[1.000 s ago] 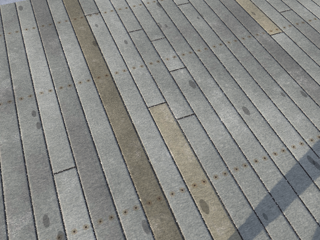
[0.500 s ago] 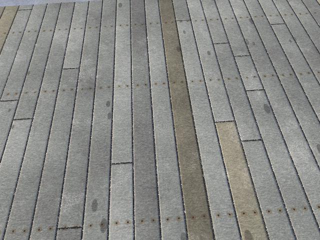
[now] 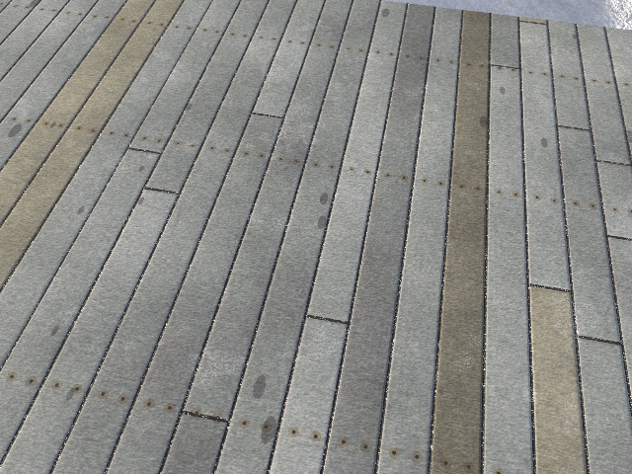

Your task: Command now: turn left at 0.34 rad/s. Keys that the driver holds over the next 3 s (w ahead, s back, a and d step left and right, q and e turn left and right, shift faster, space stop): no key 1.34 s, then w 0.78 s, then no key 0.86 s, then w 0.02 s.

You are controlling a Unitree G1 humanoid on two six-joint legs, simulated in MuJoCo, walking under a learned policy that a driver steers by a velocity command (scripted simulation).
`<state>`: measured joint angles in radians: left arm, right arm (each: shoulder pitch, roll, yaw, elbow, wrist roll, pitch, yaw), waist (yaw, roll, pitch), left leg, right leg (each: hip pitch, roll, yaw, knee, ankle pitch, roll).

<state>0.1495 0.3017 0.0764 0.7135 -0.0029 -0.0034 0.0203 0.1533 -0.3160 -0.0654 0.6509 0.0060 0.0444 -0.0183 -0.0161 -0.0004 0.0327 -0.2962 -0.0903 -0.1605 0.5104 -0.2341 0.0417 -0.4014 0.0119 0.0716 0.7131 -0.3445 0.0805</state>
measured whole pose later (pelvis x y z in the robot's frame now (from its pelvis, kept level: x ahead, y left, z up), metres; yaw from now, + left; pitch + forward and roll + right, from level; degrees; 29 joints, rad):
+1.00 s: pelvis +0.01 +0.02 +0.00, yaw +3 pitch -2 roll +0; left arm 0.22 0.25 0.04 0.98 0.00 0.01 0.05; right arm 0.23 -0.23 -0.02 0.93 0.00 0.00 -0.02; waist 0.01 0.00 0.04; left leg -0.15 -0.03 -0.05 0.50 -0.31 0.01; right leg -0.20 -0.04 0.05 0.48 -0.25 0.06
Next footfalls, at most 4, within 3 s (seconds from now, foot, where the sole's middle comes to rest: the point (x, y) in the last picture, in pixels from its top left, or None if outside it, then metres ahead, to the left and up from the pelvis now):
0.06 right None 0.06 -0.14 -0.77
0.34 left None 0.02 0.13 -0.77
2.04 left None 0.47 0.14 -0.77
2.48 right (355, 406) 0.61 -0.08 -0.78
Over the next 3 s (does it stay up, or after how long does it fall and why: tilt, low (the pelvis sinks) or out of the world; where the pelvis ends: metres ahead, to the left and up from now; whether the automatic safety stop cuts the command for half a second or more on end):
stays up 0.51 0.02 -0.01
